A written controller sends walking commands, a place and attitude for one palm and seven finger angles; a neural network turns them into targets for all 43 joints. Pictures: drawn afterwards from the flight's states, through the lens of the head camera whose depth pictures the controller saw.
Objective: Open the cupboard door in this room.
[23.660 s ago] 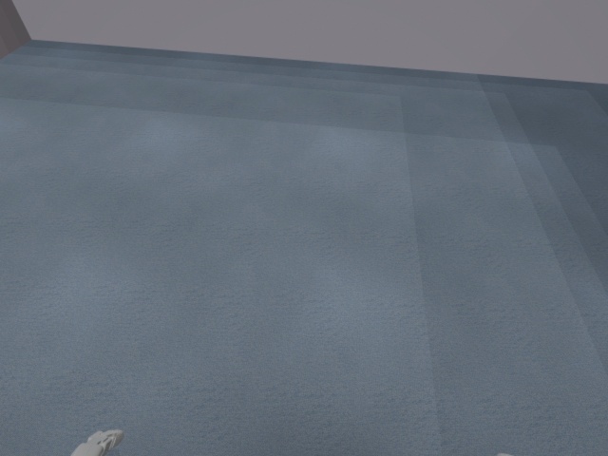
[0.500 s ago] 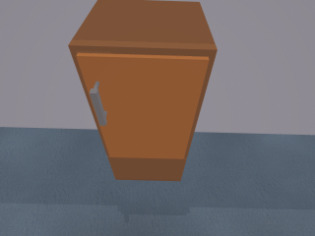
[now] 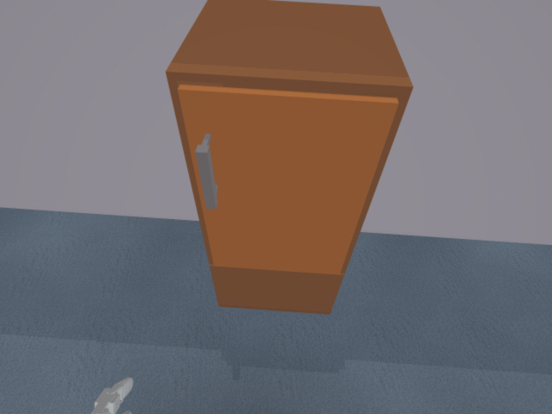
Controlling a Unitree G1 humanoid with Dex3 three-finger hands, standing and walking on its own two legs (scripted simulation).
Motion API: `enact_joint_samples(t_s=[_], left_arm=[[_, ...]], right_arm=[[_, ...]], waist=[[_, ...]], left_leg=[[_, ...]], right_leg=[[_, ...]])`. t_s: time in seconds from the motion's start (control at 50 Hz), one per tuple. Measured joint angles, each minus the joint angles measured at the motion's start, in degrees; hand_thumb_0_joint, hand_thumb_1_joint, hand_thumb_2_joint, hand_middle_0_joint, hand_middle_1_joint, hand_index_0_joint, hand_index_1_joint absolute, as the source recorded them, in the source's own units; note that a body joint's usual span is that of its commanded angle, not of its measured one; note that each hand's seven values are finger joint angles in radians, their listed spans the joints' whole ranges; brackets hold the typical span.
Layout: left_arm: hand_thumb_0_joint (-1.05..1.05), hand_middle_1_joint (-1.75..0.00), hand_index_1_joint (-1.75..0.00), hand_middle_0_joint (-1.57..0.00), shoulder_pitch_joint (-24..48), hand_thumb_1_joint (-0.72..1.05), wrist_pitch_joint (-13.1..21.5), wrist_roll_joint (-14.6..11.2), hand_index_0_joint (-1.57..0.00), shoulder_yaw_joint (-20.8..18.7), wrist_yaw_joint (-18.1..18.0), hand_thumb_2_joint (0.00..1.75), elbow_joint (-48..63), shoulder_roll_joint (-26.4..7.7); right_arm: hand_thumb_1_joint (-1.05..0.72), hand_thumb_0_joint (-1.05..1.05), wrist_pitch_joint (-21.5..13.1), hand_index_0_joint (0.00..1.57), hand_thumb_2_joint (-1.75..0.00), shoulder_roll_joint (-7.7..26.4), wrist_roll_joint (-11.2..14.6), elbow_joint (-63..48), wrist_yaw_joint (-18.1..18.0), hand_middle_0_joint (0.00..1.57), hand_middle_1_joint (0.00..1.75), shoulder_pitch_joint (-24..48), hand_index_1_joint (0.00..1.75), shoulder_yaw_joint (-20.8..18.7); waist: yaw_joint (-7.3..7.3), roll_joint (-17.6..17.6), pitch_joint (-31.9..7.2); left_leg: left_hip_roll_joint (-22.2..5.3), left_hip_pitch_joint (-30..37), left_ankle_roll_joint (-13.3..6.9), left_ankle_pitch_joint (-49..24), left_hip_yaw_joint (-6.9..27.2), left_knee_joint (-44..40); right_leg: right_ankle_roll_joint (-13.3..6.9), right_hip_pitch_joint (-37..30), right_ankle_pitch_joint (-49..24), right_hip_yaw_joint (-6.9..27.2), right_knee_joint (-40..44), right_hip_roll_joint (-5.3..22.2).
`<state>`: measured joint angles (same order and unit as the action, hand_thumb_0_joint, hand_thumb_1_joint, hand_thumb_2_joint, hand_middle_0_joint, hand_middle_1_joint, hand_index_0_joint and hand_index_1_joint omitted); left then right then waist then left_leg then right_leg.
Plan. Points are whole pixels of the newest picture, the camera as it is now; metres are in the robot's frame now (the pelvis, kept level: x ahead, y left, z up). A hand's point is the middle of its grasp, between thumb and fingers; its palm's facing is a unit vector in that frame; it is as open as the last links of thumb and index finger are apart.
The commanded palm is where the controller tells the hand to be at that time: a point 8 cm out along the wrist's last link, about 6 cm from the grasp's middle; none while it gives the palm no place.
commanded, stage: raise the hand with hooked fingers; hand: left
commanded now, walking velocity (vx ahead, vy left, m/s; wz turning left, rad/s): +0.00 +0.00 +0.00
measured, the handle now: (209, 172) +0.56 +0.18 +0.00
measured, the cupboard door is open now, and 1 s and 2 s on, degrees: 0 0 0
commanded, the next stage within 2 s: move the hooked fingers beside the handle in 1.98 s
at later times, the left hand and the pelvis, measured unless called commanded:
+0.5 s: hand (137, 378) +0.17 +0.20 -0.02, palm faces +0.12 -0.99 -0.09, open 9.8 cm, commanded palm +0.16 +0.26 -0.03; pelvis -0.01 -0.03 -0.09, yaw +2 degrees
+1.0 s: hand (131, 330) +0.24 +0.23 -0.03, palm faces -0.02 -1.00 -0.04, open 12.7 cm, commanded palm +0.22 +0.30 -0.01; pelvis +0.00 +0.00 -0.07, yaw +0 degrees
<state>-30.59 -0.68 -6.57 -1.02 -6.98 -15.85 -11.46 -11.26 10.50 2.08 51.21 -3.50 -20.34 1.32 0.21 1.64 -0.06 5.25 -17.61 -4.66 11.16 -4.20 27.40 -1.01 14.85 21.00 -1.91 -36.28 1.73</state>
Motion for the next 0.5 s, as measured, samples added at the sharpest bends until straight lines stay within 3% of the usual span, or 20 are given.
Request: enact_joint_samples(t_s=[0.04, 0.08, 0.14, 0.2, 0.24, 0.28, 0.36, 0.44, 0.5], left_arm=[[0.01, -0.33, -0.33, -0.20, 2.43, 0.87, 3.39, -1.94, -0.20, -0.17, 0.00, 0.88, 7.41, 0.25], [0.01, -0.34, -0.35, -0.21, 7.72, 0.84, 9.18, -2.66, -0.20, -1.30, 2.31, 0.87, 8.34, 0.95], [0.01, -0.38, -0.38, -0.21, 13.95, 0.78, 19.65, -4.84, -0.21, -4.84, 9.23, 0.85, 4.78, 1.01], [0.00, -0.42, -0.42, -0.21, 15.21, 0.72, 28.57, -7.23, -0.21, -7.59, 19.01, 0.82, 2.09, -0.54], [0.00, -0.44, -0.45, -0.22, 13.38, 0.68, 29.82, -7.97, -0.22, -8.61, 23.80, 0.81, 1.62, -1.55], [0.00, -0.47, -0.48, -0.22, 10.10, 0.63, 27.71, -8.88, -0.22, -9.32, 26.15, 0.79, 2.10, -2.30], [0.01, -0.53, -0.54, -0.23, 3.00, 0.54, 24.74, -10.05, -0.23, -11.36, 24.50, 0.75, 6.45, -2.97], [0.01, -0.59, -0.60, -0.24, 1.22, 0.44, 30.30, -10.82, -0.23, -12.66, 21.86, 0.71, 13.81, -3.67], [0.01, -0.64, -0.64, -0.24, 5.77, 0.37, 33.38, -11.65, -0.23, -12.19, 24.31, 0.68, 15.37, -4.36]], right_arm=[[-0.91, 0.01, -2.26, 0.20, -0.89, 1.20, 0.18, -3.24, 0.03, 0.20, 0.30, 0.81, 0.30, -0.25], [-0.90, 0.01, -3.04, 0.20, -0.89, 2.73, -0.36, -6.27, 0.23, 0.20, 0.30, 2.79, 0.30, -0.62], [-0.90, 0.01, -2.34, 0.20, -0.89, 3.46, -1.52, -9.74, 1.04, 0.20, 0.30, 6.53, 0.30, -1.35], [-0.90, 0.01, -1.40, 0.20, -0.89, 3.03, -1.39, -14.55, 2.44, 0.20, 0.30, 9.26, 0.30, -2.47], [-0.90, 0.01, -0.74, 0.20, -0.89, 3.36, -0.87, -18.20, 2.85, 0.20, 0.30, 10.10, 0.30, -3.06], [-0.90, 0.01, 0.08, 0.20, -0.89, 4.05, -0.45, -21.33, 2.73, 0.20, 0.30, 10.38, 0.30, -3.51], [-0.90, 0.01, 0.48, 0.20, -0.89, 4.82, -0.46, -24.25, 1.34, 0.20, 0.30, 9.86, 0.30, -3.99], [-0.90, 0.01, -0.86, 0.20, -0.89, 4.61, -1.20, -22.55, 0.17, 0.20, 0.30, 9.73, 0.30, -3.06], [-0.90, 0.01, -1.72, 0.20, -0.89, 4.37, -1.16, -20.34, -0.02, 0.20, 0.30, 10.75, 0.30, -1.33]], waist=[[-1.17, -0.71, -1.08], [-2.67, -2.28, -2.49], [-2.99, -2.75, -6.91], [-2.58, -0.67, -8.64], [-2.19, 0.41, -8.65], [-1.48, 0.95, -8.42], [0.41, 0.65, -7.82], [1.98, -0.73, -7.82], [2.13, -2.66, -7.59]], left_leg=[[0.93, -2.22, 0.07, 0.58, 0.39, 2.54], [0.99, -6.78, 0.08, 2.46, 1.17, 8.11], [-0.79, -16.36, 0.80, 6.25, 0.83, 17.63], [-2.74, -24.01, 0.77, 9.71, 0.38, 26.24], [-3.59, -27.53, 0.65, 11.57, 0.75, 30.70], [-4.11, -29.87, 1.07, 13.00, 1.42, 33.73], [-4.67, -32.17, 1.76, 14.74, 3.66, 36.82], [-4.79, -34.49, 2.15, 15.73, 6.05, 38.97], [-4.75, -36.75, 2.14, 16.27, 7.11, 40.78]], right_leg=[[-0.13, 2.72, 1.11, -0.58, -0.56, -0.04], [-0.71, 6.34, 0.10, -1.20, -3.77, -0.35], [-1.07, 15.35, 2.81, -1.31, -11.73, -1.73], [-2.18, 22.76, 5.74, -1.30, -19.30, -3.39], [-2.85, 25.90, 7.36, -1.90, -23.01, -4.12], [-3.28, 27.76, 8.59, -2.67, -25.28, -4.59], [-3.80, 28.60, 9.81, -4.87, -26.21, -5.37], [-4.09, 29.41, 10.39, -7.19, -26.26, -5.85], [-4.07, 30.97, 10.82, -8.29, -27.16, -5.95]])
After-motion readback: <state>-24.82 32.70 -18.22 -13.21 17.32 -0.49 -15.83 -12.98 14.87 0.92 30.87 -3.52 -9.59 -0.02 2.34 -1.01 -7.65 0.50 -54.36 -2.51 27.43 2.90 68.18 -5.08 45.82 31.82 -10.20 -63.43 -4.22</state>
